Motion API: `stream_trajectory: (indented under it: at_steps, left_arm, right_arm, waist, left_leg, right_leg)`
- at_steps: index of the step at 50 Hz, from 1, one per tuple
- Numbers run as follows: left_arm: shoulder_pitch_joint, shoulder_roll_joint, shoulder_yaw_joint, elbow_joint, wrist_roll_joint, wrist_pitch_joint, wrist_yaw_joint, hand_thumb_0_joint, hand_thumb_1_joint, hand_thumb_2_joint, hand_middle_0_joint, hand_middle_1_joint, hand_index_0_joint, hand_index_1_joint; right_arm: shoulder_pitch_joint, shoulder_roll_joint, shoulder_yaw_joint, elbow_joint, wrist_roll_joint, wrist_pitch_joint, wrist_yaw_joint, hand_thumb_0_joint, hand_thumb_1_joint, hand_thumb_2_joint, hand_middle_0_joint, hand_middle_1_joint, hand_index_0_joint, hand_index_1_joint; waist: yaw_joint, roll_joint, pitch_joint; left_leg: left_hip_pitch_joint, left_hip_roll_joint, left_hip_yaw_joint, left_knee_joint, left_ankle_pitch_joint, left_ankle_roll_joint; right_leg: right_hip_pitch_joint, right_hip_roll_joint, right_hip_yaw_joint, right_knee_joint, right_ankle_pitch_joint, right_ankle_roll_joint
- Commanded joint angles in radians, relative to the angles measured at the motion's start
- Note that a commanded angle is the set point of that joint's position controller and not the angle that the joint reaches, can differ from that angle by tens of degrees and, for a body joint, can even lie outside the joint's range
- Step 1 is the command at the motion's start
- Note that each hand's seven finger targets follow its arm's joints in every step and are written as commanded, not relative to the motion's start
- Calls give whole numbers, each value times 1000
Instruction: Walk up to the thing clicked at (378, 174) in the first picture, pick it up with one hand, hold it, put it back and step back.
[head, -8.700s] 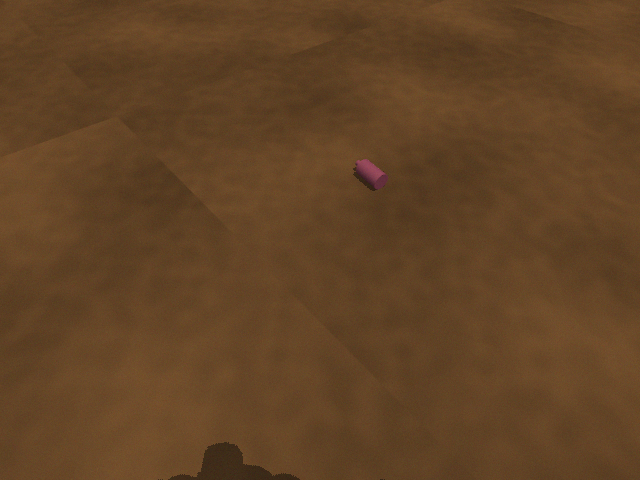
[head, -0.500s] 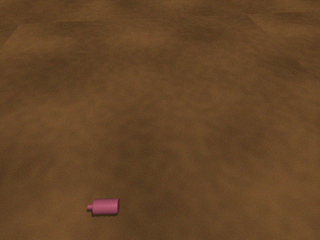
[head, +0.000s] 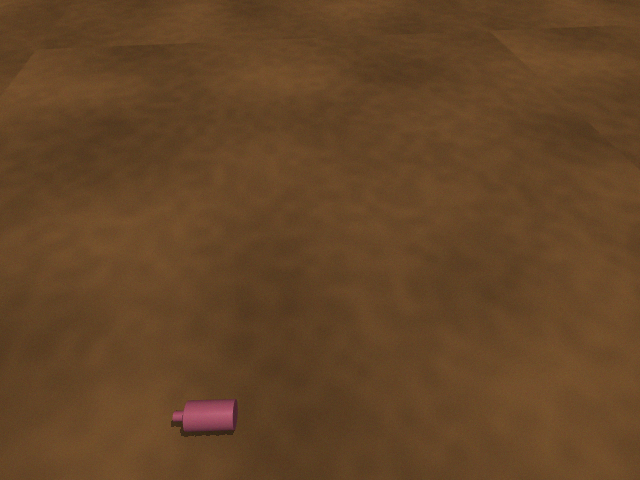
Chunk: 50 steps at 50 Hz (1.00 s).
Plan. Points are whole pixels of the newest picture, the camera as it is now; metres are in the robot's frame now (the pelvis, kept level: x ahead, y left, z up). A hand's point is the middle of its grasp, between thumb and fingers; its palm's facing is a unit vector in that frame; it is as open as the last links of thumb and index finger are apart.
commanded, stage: stand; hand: left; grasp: from above
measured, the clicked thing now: (204, 415) +0.45 +0.33 -0.74
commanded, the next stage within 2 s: rise first in 0.64 s
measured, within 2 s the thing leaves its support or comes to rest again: neither
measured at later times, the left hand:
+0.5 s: hand out of the picture +0.07 +0.26 -0.16, palm faces -0.03 -0.93 -0.35, open 7.3 cm
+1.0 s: hand out of the picture +0.15 +0.26 -0.17, palm faces -0.03 -0.94 -0.34, open 9.3 cm
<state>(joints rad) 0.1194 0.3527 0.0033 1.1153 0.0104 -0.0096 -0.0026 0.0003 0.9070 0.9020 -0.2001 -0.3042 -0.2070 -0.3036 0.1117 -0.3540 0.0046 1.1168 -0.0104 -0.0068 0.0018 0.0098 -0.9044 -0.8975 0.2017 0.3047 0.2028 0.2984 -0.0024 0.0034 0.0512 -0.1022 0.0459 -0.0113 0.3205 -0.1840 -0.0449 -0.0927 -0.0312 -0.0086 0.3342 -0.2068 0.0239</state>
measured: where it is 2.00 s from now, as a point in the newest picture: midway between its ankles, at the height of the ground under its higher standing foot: outside the picture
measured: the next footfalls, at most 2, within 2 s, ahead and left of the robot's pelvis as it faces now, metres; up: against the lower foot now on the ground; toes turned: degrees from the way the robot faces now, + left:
none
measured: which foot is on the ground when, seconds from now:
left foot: down 0.00-1.00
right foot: down 0.00-1.00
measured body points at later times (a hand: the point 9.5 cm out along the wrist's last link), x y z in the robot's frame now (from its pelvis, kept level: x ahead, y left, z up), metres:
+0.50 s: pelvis +0.00 +0.00 +0.00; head +0.01 +0.00 +0.45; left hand +0.07 +0.31 -0.13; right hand +0.07 -0.30 -0.13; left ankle -0.01 +0.15 -0.75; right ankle -0.02 -0.13 -0.75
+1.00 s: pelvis -0.02 +0.00 -0.02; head +0.04 +0.01 +0.42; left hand +0.15 +0.31 -0.14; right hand +0.08 -0.26 -0.14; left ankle -0.01 +0.15 -0.75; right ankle -0.02 -0.13 -0.75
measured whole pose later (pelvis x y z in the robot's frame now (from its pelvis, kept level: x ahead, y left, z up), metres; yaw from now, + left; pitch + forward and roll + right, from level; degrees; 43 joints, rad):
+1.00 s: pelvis -0.02 +0.00 -0.02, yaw +0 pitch +6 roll +0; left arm -0.06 0.35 0.15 1.03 0.12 0.00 -0.04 0.00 0.44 0.94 -0.08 -0.78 -0.12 -0.75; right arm 0.20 -0.25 -0.03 0.80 0.02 -0.04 -0.03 0.01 -0.91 -0.90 0.20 0.30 0.20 0.30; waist -0.03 -0.02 0.02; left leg -0.43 0.04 -0.02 0.61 -0.28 -0.04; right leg -0.41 -0.03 0.00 0.60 -0.29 0.03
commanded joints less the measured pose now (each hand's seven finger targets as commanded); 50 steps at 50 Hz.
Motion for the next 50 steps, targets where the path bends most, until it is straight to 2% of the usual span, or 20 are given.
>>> stream_trajectory:
  at_steps: [1,9,15,19,21,25,33,36,37,38,39,40,41,43,45,46,47,48,50]
  left_arm:
    - [-29,221,46,-54,0,-16,11,0,899,900,-200,-300,-200,-300]
    - [-28,217,46,-54,-2,-12,9,0,899,900,-200,-300,-200,-300]
    - [-24,224,45,-56,-1,-19,10,0,899,900,-200,-300,-200,-300]
    - [-24,221,42,-55,-2,-18,11,0,899,900,-200,-300,-200,-300]
    - [-27,225,44,-57,-1,-18,11,0,899,900,-200,-300,-200,-300]
    - [-24,221,43,-54,-1,-15,11,0,899,900,-200,-300,-200,-300]
    - [-25,224,44,-57,-1,-17,10,0,899,900,-200,-300,-200,-300]
    - [-21,223,42,-58,1,-19,10,0,899,900,-200,-300,-200,-300]
    - [-20,222,42,-58,-1,-18,10,0,819,975,-120,-380,-120,-380]
    - [-371,45,49,-409,-51,-110,23,0,739,982,-119,-460,-103,-460]
    - [-458,92,57,-325,-48,-98,26,0,659,954,-141,-540,-122,-540]
    - [-295,170,117,-146,-29,-54,32,0,579,954,-125,-620,-117,-620]
    - [-229,176,131,-105,-16,-40,16,0,499,973,-85,-700,-91,-700]
    - [-310,284,187,-170,23,-50,1,0,349,943,-61,-860,-99,-860]
    - [-176,225,181,-51,80,-24,-28,0,224,927,-29,-1020,-95,-975]
    - [-120,238,207,-48,118,-12,-38,0,144,945,-12,-1089,-77,-1022]
    - [-116,247,227,-115,129,-6,-37,0,64,947,-13,-1117,-77,-1050]
    - [-80,237,233,-161,133,9,-32,0,-16,943,-19,-1128,-81,-1064]
    - [-77,150,180,-184,139,60,-19,0,-176,939,-17,-1146,-75,-1087]
  right_arm:
    - [-31,-219,-43,-54,1,-18,-10,0,-900,-900,200,300,200,300]
    - [-32,-218,-42,-52,-1,-18,-10,0,-900,-900,200,300,200,300]
    - [-30,-213,-42,-55,1,-19,-8,0,-900,-900,200,300,200,300]
    - [-28,-215,-44,-52,1,-17,-7,0,-900,-900,200,300,200,300]
    - [-20,-213,-42,-52,0,-17,-8,0,-900,-900,200,300,200,300]
    - [-28,-217,-45,-49,-1,-16,-8,0,-900,-900,200,300,200,300]
    - [-19,-215,-45,-51,-1,-18,-8,0,-900,-900,200,300,200,300]
    - [-25,-219,-47,-51,0,-19,-7,0,-900,-900,200,300,200,300]
    - [-21,-214,-45,-54,0,-18,-8,0,-885,-894,197,298,198,298]
    - [-16,-43,-9,-327,66,-70,-28,0,-964,-911,200,300,200,300]
    - [35,-68,-8,-269,70,-67,-38,0,-925,-899,200,300,200,300]
    - [63,-99,-22,-256,66,-55,-44,0,-914,-898,200,300,200,300]
    - [69,-102,-38,-286,64,-46,-44,0,-907,-897,200,300,200,300]
    - [92,-109,-69,-319,55,-58,-57,0,-896,-897,200,300,200,300]
    - [114,-97,-83,-352,37,-64,-48,0,-897,-896,200,300,200,300]
    - [114,-91,-94,-371,29,-64,-42,0,-895,-896,200,300,200,300]
    - [122,-86,-103,-399,28,-66,-38,0,-907,-899,200,300,200,300]
    - [123,-78,-106,-426,32,-67,-37,0,-901,-897,200,300,200,300]
    - [104,-66,-99,-465,35,-65,-31,0,-870,-891,200,300,200,300]
  waist:
    - [6,-3,-82]
    - [6,12,-50]
    - [2,-6,-86]
    - [1,-5,-63]
    - [1,-2,-72]
    - [5,6,-56]
    - [2,6,-70]
    - [3,-3,-75]
    - [3,-2,-81]
    - [-108,28,-5]
    - [-81,-7,-37]
    - [-64,-50,-14]
    - [-37,-63,-27]
    - [-24,-35,-161]
    - [-22,-46,-190]
    - [18,-20,-237]
    - [34,13,-312]
    - [50,52,-347]
    - [27,63,-281]
  left_leg:
    - [26,94,-50,-25,211,53]
    - [4,86,-48,-43,135,52]
    - [36,93,-49,-28,200,55]
    - [15,89,-50,-35,164,53]
    - [15,90,-46,-32,165,56]
    - [6,88,-50,-43,132,54]
    - [7,88,-48,-36,146,56]
    - [25,94,-53,-32,181,55]
    - [20,89,-47,-27,177,57]
    - [-116,-53,77,43,7,47]
    - [-114,-58,73,54,-25,53]
    - [-150,-63,73,71,-47,57]
    - [-178,-56,74,105,-25,56]
    - [-178,-58,66,155,24,55]
    - [-249,-61,53,224,48,52]
    - [-271,-68,52,249,74,47]
    - [-255,-71,54,266,106,44]
    - [-241,-75,54,259,123,36]
    - [-273,-68,50,264,88,30]
  right_leg:
    - [0,-103,56,-42,202,-42]
    - [-23,-100,65,-57,134,-42]
    - [-9,-102,58,-42,198,-42]
    - [-18,-102,63,-57,163,-39]
    - [-8,-107,68,-53,177,-41]
    - [-26,-98,60,-54,123,-43]
    - [-17,-104,67,-50,150,-43]
    - [-19,-103,63,-46,172,-42]
    - [-13,-103,61,-47,176,-42]
    - [-229,18,-8,14,88,-24]
    - [-178,15,-18,12,40,-19]
    - [-193,22,-27,13,-6,-23]
    - [-205,28,-33,44,-1,-25]
    - [-196,24,-25,103,58,-24]
    - [-233,24,-28,180,91,-26]
    - [-221,23,-28,208,99,-31]
    - [-197,24,-22,228,122,-34]
    - [-184,25,-24,231,124,-36]
    - [-254,31,-29,239,79,-37]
